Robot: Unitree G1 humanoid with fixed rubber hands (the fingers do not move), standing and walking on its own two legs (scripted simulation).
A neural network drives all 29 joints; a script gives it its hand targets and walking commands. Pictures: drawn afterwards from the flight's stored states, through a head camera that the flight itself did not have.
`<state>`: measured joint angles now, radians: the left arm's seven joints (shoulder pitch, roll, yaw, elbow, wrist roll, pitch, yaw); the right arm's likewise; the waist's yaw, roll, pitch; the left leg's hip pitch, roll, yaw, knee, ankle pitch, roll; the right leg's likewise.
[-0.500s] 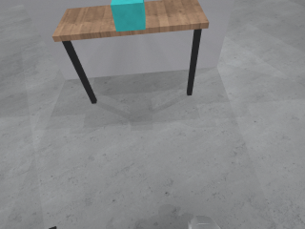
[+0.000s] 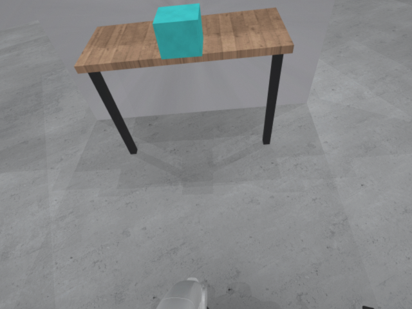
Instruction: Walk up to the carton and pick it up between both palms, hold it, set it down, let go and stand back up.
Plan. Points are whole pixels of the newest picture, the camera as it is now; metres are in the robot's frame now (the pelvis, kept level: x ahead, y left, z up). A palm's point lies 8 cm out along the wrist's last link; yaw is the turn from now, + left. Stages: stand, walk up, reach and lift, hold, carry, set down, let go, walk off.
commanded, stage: walk up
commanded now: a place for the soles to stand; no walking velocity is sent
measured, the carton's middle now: (180, 31) +1.14 +0.15 -0.01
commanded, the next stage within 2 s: none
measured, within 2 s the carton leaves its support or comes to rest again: neither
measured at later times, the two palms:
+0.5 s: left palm out of the picture +0.12 +0.42 -0.09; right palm (327, 273) +0.19 -0.21 -0.09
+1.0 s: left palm (57, 265) +0.21 +0.35 -0.06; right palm (332, 225) +0.31 -0.26 -0.13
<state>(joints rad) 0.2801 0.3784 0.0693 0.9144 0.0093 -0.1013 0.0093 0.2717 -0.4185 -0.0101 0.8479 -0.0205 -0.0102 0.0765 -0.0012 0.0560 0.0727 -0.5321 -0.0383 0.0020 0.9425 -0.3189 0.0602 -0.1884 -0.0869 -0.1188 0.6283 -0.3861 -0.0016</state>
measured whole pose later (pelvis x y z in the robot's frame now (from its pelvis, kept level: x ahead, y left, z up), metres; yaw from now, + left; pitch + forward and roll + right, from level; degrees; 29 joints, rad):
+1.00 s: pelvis +0.20 +0.02 +0.00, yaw +6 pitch -3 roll +5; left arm 0.30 0.38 0.07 0.91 0.01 -0.10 0.03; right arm 0.25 -0.42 -0.01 0.86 -0.02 -0.02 0.05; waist 0.00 0.04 0.09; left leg -0.44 -0.09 0.01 1.02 -0.35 0.08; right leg -0.25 -0.06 -0.05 0.65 -0.34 -0.05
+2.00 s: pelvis +0.33 +0.19 +0.01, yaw +10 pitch -2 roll -3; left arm 0.34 0.39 0.07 0.91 0.01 -0.01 0.01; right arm 0.30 -0.39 -0.02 0.88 -0.02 -0.04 0.00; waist 0.00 -0.01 0.10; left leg -0.19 -0.07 0.01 0.47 -0.24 0.06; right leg -0.36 0.00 0.09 1.00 -0.27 0.00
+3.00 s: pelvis +0.37 +0.14 -0.01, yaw +9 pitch -5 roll -3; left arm 0.29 0.36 0.06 0.91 0.01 -0.02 0.03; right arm 0.24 -0.39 -0.02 0.94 -0.02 0.02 0.01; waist 0.00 0.04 0.11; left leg -0.34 -0.01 0.01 0.73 -0.31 0.06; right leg -0.31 0.08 0.06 0.73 -0.39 -0.03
